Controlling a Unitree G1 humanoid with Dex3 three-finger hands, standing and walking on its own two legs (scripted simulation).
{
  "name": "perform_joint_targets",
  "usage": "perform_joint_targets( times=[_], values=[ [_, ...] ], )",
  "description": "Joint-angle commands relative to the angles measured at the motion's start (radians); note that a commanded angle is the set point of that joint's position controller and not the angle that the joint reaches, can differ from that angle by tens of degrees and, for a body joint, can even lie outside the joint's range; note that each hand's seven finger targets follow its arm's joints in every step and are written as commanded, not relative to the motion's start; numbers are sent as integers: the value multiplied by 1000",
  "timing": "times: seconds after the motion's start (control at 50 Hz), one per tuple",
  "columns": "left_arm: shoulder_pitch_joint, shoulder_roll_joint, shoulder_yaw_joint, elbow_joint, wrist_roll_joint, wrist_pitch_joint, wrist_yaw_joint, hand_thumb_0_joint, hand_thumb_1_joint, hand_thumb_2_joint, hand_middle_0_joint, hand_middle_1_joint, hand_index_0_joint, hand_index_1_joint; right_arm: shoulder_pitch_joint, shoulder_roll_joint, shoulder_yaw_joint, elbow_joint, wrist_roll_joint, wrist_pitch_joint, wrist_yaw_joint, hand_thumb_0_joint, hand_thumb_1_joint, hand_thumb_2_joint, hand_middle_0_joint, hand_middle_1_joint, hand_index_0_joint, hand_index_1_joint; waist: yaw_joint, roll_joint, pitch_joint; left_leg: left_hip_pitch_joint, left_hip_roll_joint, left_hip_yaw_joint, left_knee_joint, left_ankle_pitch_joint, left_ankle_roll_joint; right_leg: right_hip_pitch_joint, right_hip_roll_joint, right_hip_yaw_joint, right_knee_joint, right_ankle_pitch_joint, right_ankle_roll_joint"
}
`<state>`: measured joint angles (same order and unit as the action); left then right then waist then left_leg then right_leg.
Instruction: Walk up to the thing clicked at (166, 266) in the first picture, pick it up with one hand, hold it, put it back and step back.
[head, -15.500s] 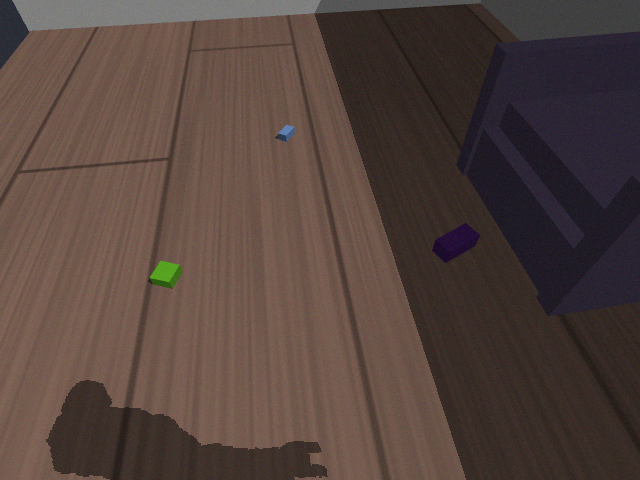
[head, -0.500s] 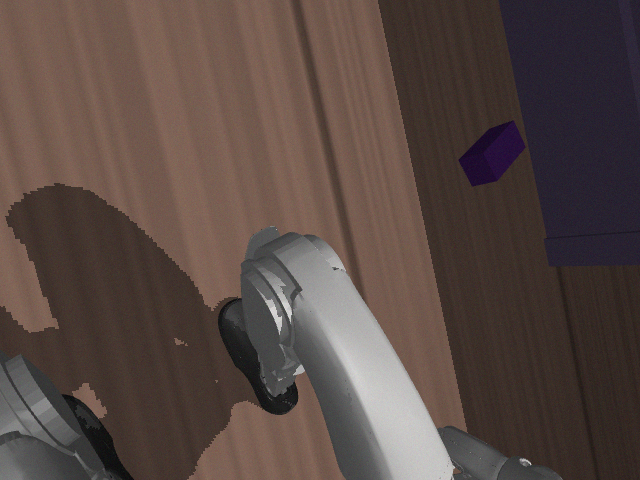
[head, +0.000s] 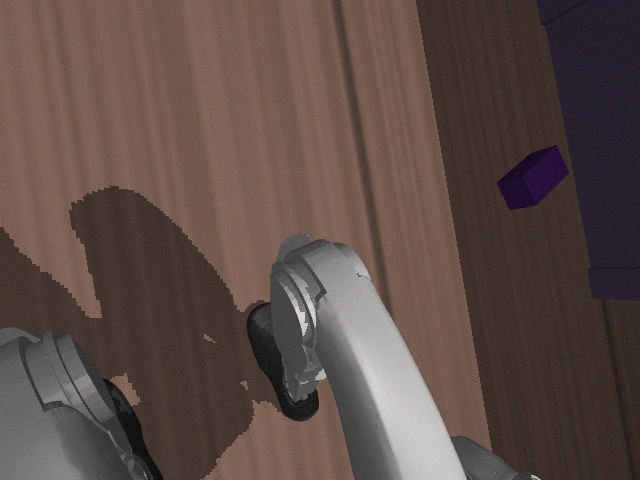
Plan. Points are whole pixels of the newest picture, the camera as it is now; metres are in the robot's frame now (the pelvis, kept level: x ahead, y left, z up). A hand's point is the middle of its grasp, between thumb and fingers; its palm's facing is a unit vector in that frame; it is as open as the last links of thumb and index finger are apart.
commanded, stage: settle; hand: left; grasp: from above
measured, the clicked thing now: out of the picture +0.43 +0.35 -0.27
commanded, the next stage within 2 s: lift in 0.40 s
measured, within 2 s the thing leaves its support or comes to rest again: neither
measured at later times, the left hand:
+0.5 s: hand out of the picture +0.42 +0.34 -0.18, palm faces -0.05 -0.43 -0.90, open 10.6 cm
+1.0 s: hand out of the picture +0.39 +0.35 -0.08, palm faces -0.03 -0.43 -0.90, open 10.7 cm
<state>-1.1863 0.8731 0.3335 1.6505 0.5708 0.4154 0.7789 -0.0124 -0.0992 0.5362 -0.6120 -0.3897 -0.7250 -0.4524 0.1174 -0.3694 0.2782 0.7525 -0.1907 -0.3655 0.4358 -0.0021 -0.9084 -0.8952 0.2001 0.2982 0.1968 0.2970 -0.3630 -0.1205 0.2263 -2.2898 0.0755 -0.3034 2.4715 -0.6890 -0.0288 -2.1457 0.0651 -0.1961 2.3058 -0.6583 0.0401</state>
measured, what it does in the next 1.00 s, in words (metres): stands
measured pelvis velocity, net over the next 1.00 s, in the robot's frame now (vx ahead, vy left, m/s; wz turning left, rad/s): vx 0.00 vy -0.01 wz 0.14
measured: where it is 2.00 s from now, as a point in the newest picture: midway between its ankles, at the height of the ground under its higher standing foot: (217, 422)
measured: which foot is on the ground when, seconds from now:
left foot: down 0.00-1.00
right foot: down 0.00-1.00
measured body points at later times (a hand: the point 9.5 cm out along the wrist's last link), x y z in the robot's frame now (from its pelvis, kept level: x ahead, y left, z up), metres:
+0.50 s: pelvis +0.00 -0.01 +0.01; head +0.26 +0.08 +0.36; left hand +0.43 +0.35 -0.13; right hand +0.02 -0.26 -0.07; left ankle +0.07 +0.14 -0.29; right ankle +0.12 -0.11 -0.29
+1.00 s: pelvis +0.00 -0.01 +0.04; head +0.21 +0.04 +0.44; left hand +0.39 +0.37 -0.03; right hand +0.07 -0.26 -0.09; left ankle +0.07 +0.14 -0.29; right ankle +0.12 -0.11 -0.29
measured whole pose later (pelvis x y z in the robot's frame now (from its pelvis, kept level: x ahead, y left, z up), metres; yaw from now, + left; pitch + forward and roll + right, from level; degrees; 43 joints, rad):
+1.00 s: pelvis +0.00 -0.01 +0.04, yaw +8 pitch +34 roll -5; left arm -1.05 0.53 0.31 1.47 0.60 0.54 0.58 -0.01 -0.11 0.50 -0.63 -0.46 -0.73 -0.48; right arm 0.16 -0.30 0.00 0.95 -0.10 -0.25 0.34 0.00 -0.91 -0.89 0.20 0.30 0.20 0.30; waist -0.19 0.06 -0.12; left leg -2.22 0.09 -0.11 2.27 -0.66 -0.02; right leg -2.16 0.03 -0.05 2.24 -0.67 0.02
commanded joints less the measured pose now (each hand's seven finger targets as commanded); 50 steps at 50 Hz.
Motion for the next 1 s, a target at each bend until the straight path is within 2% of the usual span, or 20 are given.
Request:
perform_joint_targets(
  times=[0.0,0.12,0.18,0.26,0.3,0.34,0.38,0.44,0.46,0.48,0.5,0.52,0.54,0.6,0.66,0.78,0.82,0.9,0.96,0.98],
  values=[
    [-279,143,-52,-114,28,25,33,0,614,739,-1048,-500,-1016,-537,252,-322,-118,66,20,1,-1,0,-885,-895,200,299,200,299,-63,542,-728,512,18,104,-255,156,21,332,32,-70,-230,259,-45],
    [-321,96,-61,-90,21,33,20,0,628,774,-1064,-504,-1026,-547,257,-301,-139,111,19,-3,-5,0,-883,-893,200,299,200,299,-62,501,-704,509,7,110,-275,126,23,288,25,-55,-237,217,-43],
    [-339,110,-55,-94,32,34,16,0,646,821,-1070,-532,-1032,-575,237,-293,-151,131,20,-8,-8,0,-880,-892,200,299,200,299,-44,485,-707,487,0,129,-274,103,26,286,23,-40,-246,174,-43],
    [-341,103,-45,-91,41,36,-5,0,699,859,-1110,-550,-1070,-595,254,-275,-159,147,22,-5,-11,0,-879,-892,200,299,200,299,-27,481,-755,504,-2,146,-280,137,23,300,22,-31,-248,203,-43],
    [-337,122,-31,-99,62,42,0,0,720,817,-1117,-528,-1083,-566,272,-282,-168,151,25,-1,-11,0,-875,-890,200,299,200,299,-8,507,-802,523,1,149,-278,167,26,312,19,-25,-249,233,-45],
    [-345,99,-33,-92,67,50,4,0,715,840,-1123,-546,-1086,-588,282,-276,-178,166,21,4,-11,0,-880,-892,200,299,200,299,-13,518,-800,540,1,154,-293,178,23,313,18,-29,-245,255,-45],
    [-350,114,-12,-93,77,50,9,0,727,832,-1116,-560,-1085,-596,291,-275,-186,164,23,6,-9,0,-878,-891,200,299,200,299,-5,508,-817,523,0,159,-290,174,29,322,17,-20,-249,246,-44],
    [-360,112,-1,-99,74,56,8,0,739,858,-1139,-547,-1099,-591,294,-259,-190,183,15,15,-11,0,-878,-891,200,299,200,299,-6,487,-822,506,-5,174,-280,178,35,331,13,-11,-260,242,-39],
    [-355,109,2,-91,67,57,2,0,819,778,-1219,-585,-1179,-604,288,-260,-195,184,17,14,-11,0,-906,-903,199,299,199,299,-3,484,-827,499,-5,180,-285,173,34,335,15,-7,-261,229,-40],
    [-351,108,-1,-90,58,59,-5,0,739,806,-1139,-606,-1099,-618,272,-258,-198,189,19,15,-15,0,-868,-885,201,299,200,299,5,472,-812,487,-8,182,-282,154,35,326,16,-1,-267,204,-39],
    [-348,120,12,-105,66,58,-10,0,819,760,-1219,-559,-1179,-582,283,-253,-200,193,21,17,-15,0,-904,-902,199,299,199,299,12,482,-835,504,-8,187,-283,165,35,325,14,0,-268,210,-39],
    [-347,109,8,-98,64,60,-18,0,739,786,-1139,-583,-1099,-592,283,-244,-204,205,19,20,-16,0,-863,-882,201,299,201,299,14,476,-838,499,-11,192,-291,165,33,327,12,-2,-266,204,-38],
    [-363,115,2,-121,65,62,-29,0,819,762,-1219,-566,-1179,-587,273,-238,-204,209,16,21,-17,0,-905,-902,200,299,199,299,15,472,-831,487,-12,197,-284,154,36,318,11,3,-268,187,-38],
    [-315,118,26,-149,75,75,-41,0,837,777,-1156,-652,-1159,-650,298,-239,-223,203,30,33,-18,0,-897,-896,200,299,200,299,55,494,-951,527,-11,212,-291,217,32,368,15,14,-262,244,-42],
    [-338,73,3,-162,75,93,-64,0,822,787,-1148,-666,-1150,-665,275,-235,-252,199,40,48,-25,0,-900,-898,200,299,200,299,66,499,-945,513,-15,222,-314,194,32,342,12,23,-269,222,-47],
    [-291,5,-18,-241,90,112,-104,0,763,772,-1118,-627,-1114,-631,280,-204,-294,198,67,73,-48,0,-898,-896,200,299,200,299,105,471,-1030,564,-22,238,-340,208,36,326,8,45,-289,233,-54],
    [-279,-31,-43,-270,88,113,-120,0,758,776,-1121,-619,-1115,-627,277,-190,-310,223,74,81,-61,0,-900,-897,200,299,200,299,115,459,-1012,558,-26,236,-378,163,37,298,1,49,-303,185,-58],
    [-236,-102,-67,-316,59,119,-154,0,754,776,-1116,-630,-1112,-636,285,-159,-338,223,91,96,-88,0,-897,-896,200,299,200,299,144,403,-1049,589,-32,259,-434,135,34,332,5,79,-367,130,-63],
    [-223,-93,-70,-402,55,144,-171,0,767,761,-1132,-597,-1124,-608,244,-165,-354,182,110,109,-115,0,-896,-896,201,299,200,299,157,375,-1096,628,-36,267,-461,153,41,357,3,96,-415,137,-63],
    [-220,-116,-77,-403,48,152,-172,0,758,758,-1132,-579,-1120,-592,240,-169,-359,173,113,116,-123,0,-895,-896,200,299,200,299,159,369,-1099,650,-33,262,-486,156,36,361,-3,92,-420,147,-63]
  ],
)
